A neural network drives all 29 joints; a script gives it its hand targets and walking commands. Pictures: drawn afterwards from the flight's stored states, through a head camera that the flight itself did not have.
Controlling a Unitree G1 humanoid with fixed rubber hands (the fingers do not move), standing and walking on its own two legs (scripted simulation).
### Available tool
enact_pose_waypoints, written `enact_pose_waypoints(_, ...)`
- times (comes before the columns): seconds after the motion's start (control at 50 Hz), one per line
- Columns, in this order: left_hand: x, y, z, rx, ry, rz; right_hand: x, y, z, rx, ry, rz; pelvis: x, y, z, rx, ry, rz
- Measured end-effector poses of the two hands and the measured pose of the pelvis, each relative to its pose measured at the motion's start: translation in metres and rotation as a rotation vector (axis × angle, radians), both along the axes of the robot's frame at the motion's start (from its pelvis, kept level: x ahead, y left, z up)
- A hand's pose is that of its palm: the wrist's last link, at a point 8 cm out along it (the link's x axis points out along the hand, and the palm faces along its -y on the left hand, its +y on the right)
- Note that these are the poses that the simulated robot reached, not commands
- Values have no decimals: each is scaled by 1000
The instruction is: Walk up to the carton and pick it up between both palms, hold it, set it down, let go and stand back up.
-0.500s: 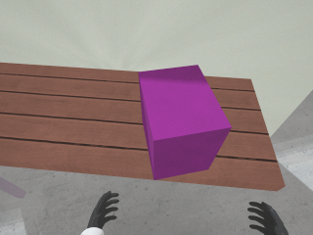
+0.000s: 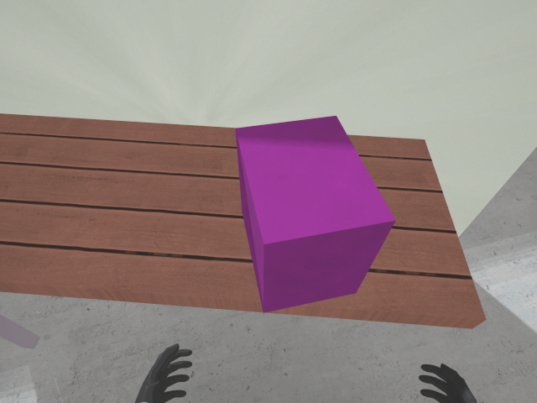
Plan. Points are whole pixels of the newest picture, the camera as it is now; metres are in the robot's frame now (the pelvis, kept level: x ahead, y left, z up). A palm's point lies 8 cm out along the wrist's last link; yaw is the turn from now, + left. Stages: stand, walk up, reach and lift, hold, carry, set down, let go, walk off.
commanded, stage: set down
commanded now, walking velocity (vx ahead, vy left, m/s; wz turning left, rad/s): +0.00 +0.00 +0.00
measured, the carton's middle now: (299, 215) +0.43 +0.02 +0.00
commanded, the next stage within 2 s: let go in 0.30 s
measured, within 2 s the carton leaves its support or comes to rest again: neither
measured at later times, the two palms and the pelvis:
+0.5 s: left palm out of the picture +0.14 +0.21 -0.09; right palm out of the picture +0.17 -0.23 -0.08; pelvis +0.00 +0.00 +0.00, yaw +0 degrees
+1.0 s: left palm out of the picture +0.10 +0.25 -0.11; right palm out of the picture +0.14 -0.24 -0.08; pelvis +0.00 -0.01 +0.00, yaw +0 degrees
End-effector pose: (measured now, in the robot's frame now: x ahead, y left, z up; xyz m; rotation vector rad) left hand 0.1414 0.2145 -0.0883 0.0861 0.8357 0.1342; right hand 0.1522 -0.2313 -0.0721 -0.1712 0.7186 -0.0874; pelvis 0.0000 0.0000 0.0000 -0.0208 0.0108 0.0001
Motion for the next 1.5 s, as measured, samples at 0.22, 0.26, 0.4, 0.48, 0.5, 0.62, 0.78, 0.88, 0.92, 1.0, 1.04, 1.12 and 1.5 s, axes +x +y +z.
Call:
enact_pose_waypoints(0.22,-2,0,-2,-7,20,-4,14,4,-2,-9,-4,17,0,0,0,0,0,0)
enact_pose_waypoints(0.26,-2,0,-3,-6,24,-5,15,4,-2,-9,-5,19,0,0,0,0,0,0)
enact_pose_waypoints(0.4,-2,0,-3,-2,29,-7,15,4,-4,-11,0,22,1,0,0,0,1,0)
enact_pose_waypoints(0.48,-3,0,-3,1,32,-9,13,4,-5,-11,8,22,1,0,0,0,-1,0)
enact_pose_waypoints(0.5,-3,0,-3,1,32,-9,13,4,-5,-11,9,22,1,0,0,0,-2,0)
enact_pose_waypoints(0.62,-3,1,-1,6,27,-12,12,4,-5,-13,0,28,0,0,0,0,-8,0)
enact_pose_waypoints(0.78,-3,0,2,12,13,-19,11,5,-4,-12,-8,30,-2,0,0,0,-24,1)
enact_pose_waypoints(0.88,-14,15,-8,59,21,-38,4,-4,-8,-50,100,20,2,-4,-1,11,-20,4)
enact_pose_waypoints(0.92,-22,24,-14,77,48,-28,0,-8,-8,-57,115,4,3,-5,-2,14,-20,3)
enact_pose_waypoints(1.0,-40,37,-22,99,106,-6,-8,-12,-9,-57,132,-12,4,-6,-2,15,-20,3)
enact_pose_waypoints(1.04,-48,42,-26,102,132,5,-14,-13,-11,-54,140,-17,3,-6,-2,15,-21,3)
enact_pose_waypoints(1.12,-63,46,-32,104,177,19,-26,-14,-14,-51,161,-27,2,-6,-2,14,-23,3)
enact_pose_waypoints(1.5,-103,48,-43,90,287,46,-56,-15,-22,-42,204,-47,-7,-6,-2,14,-35,3)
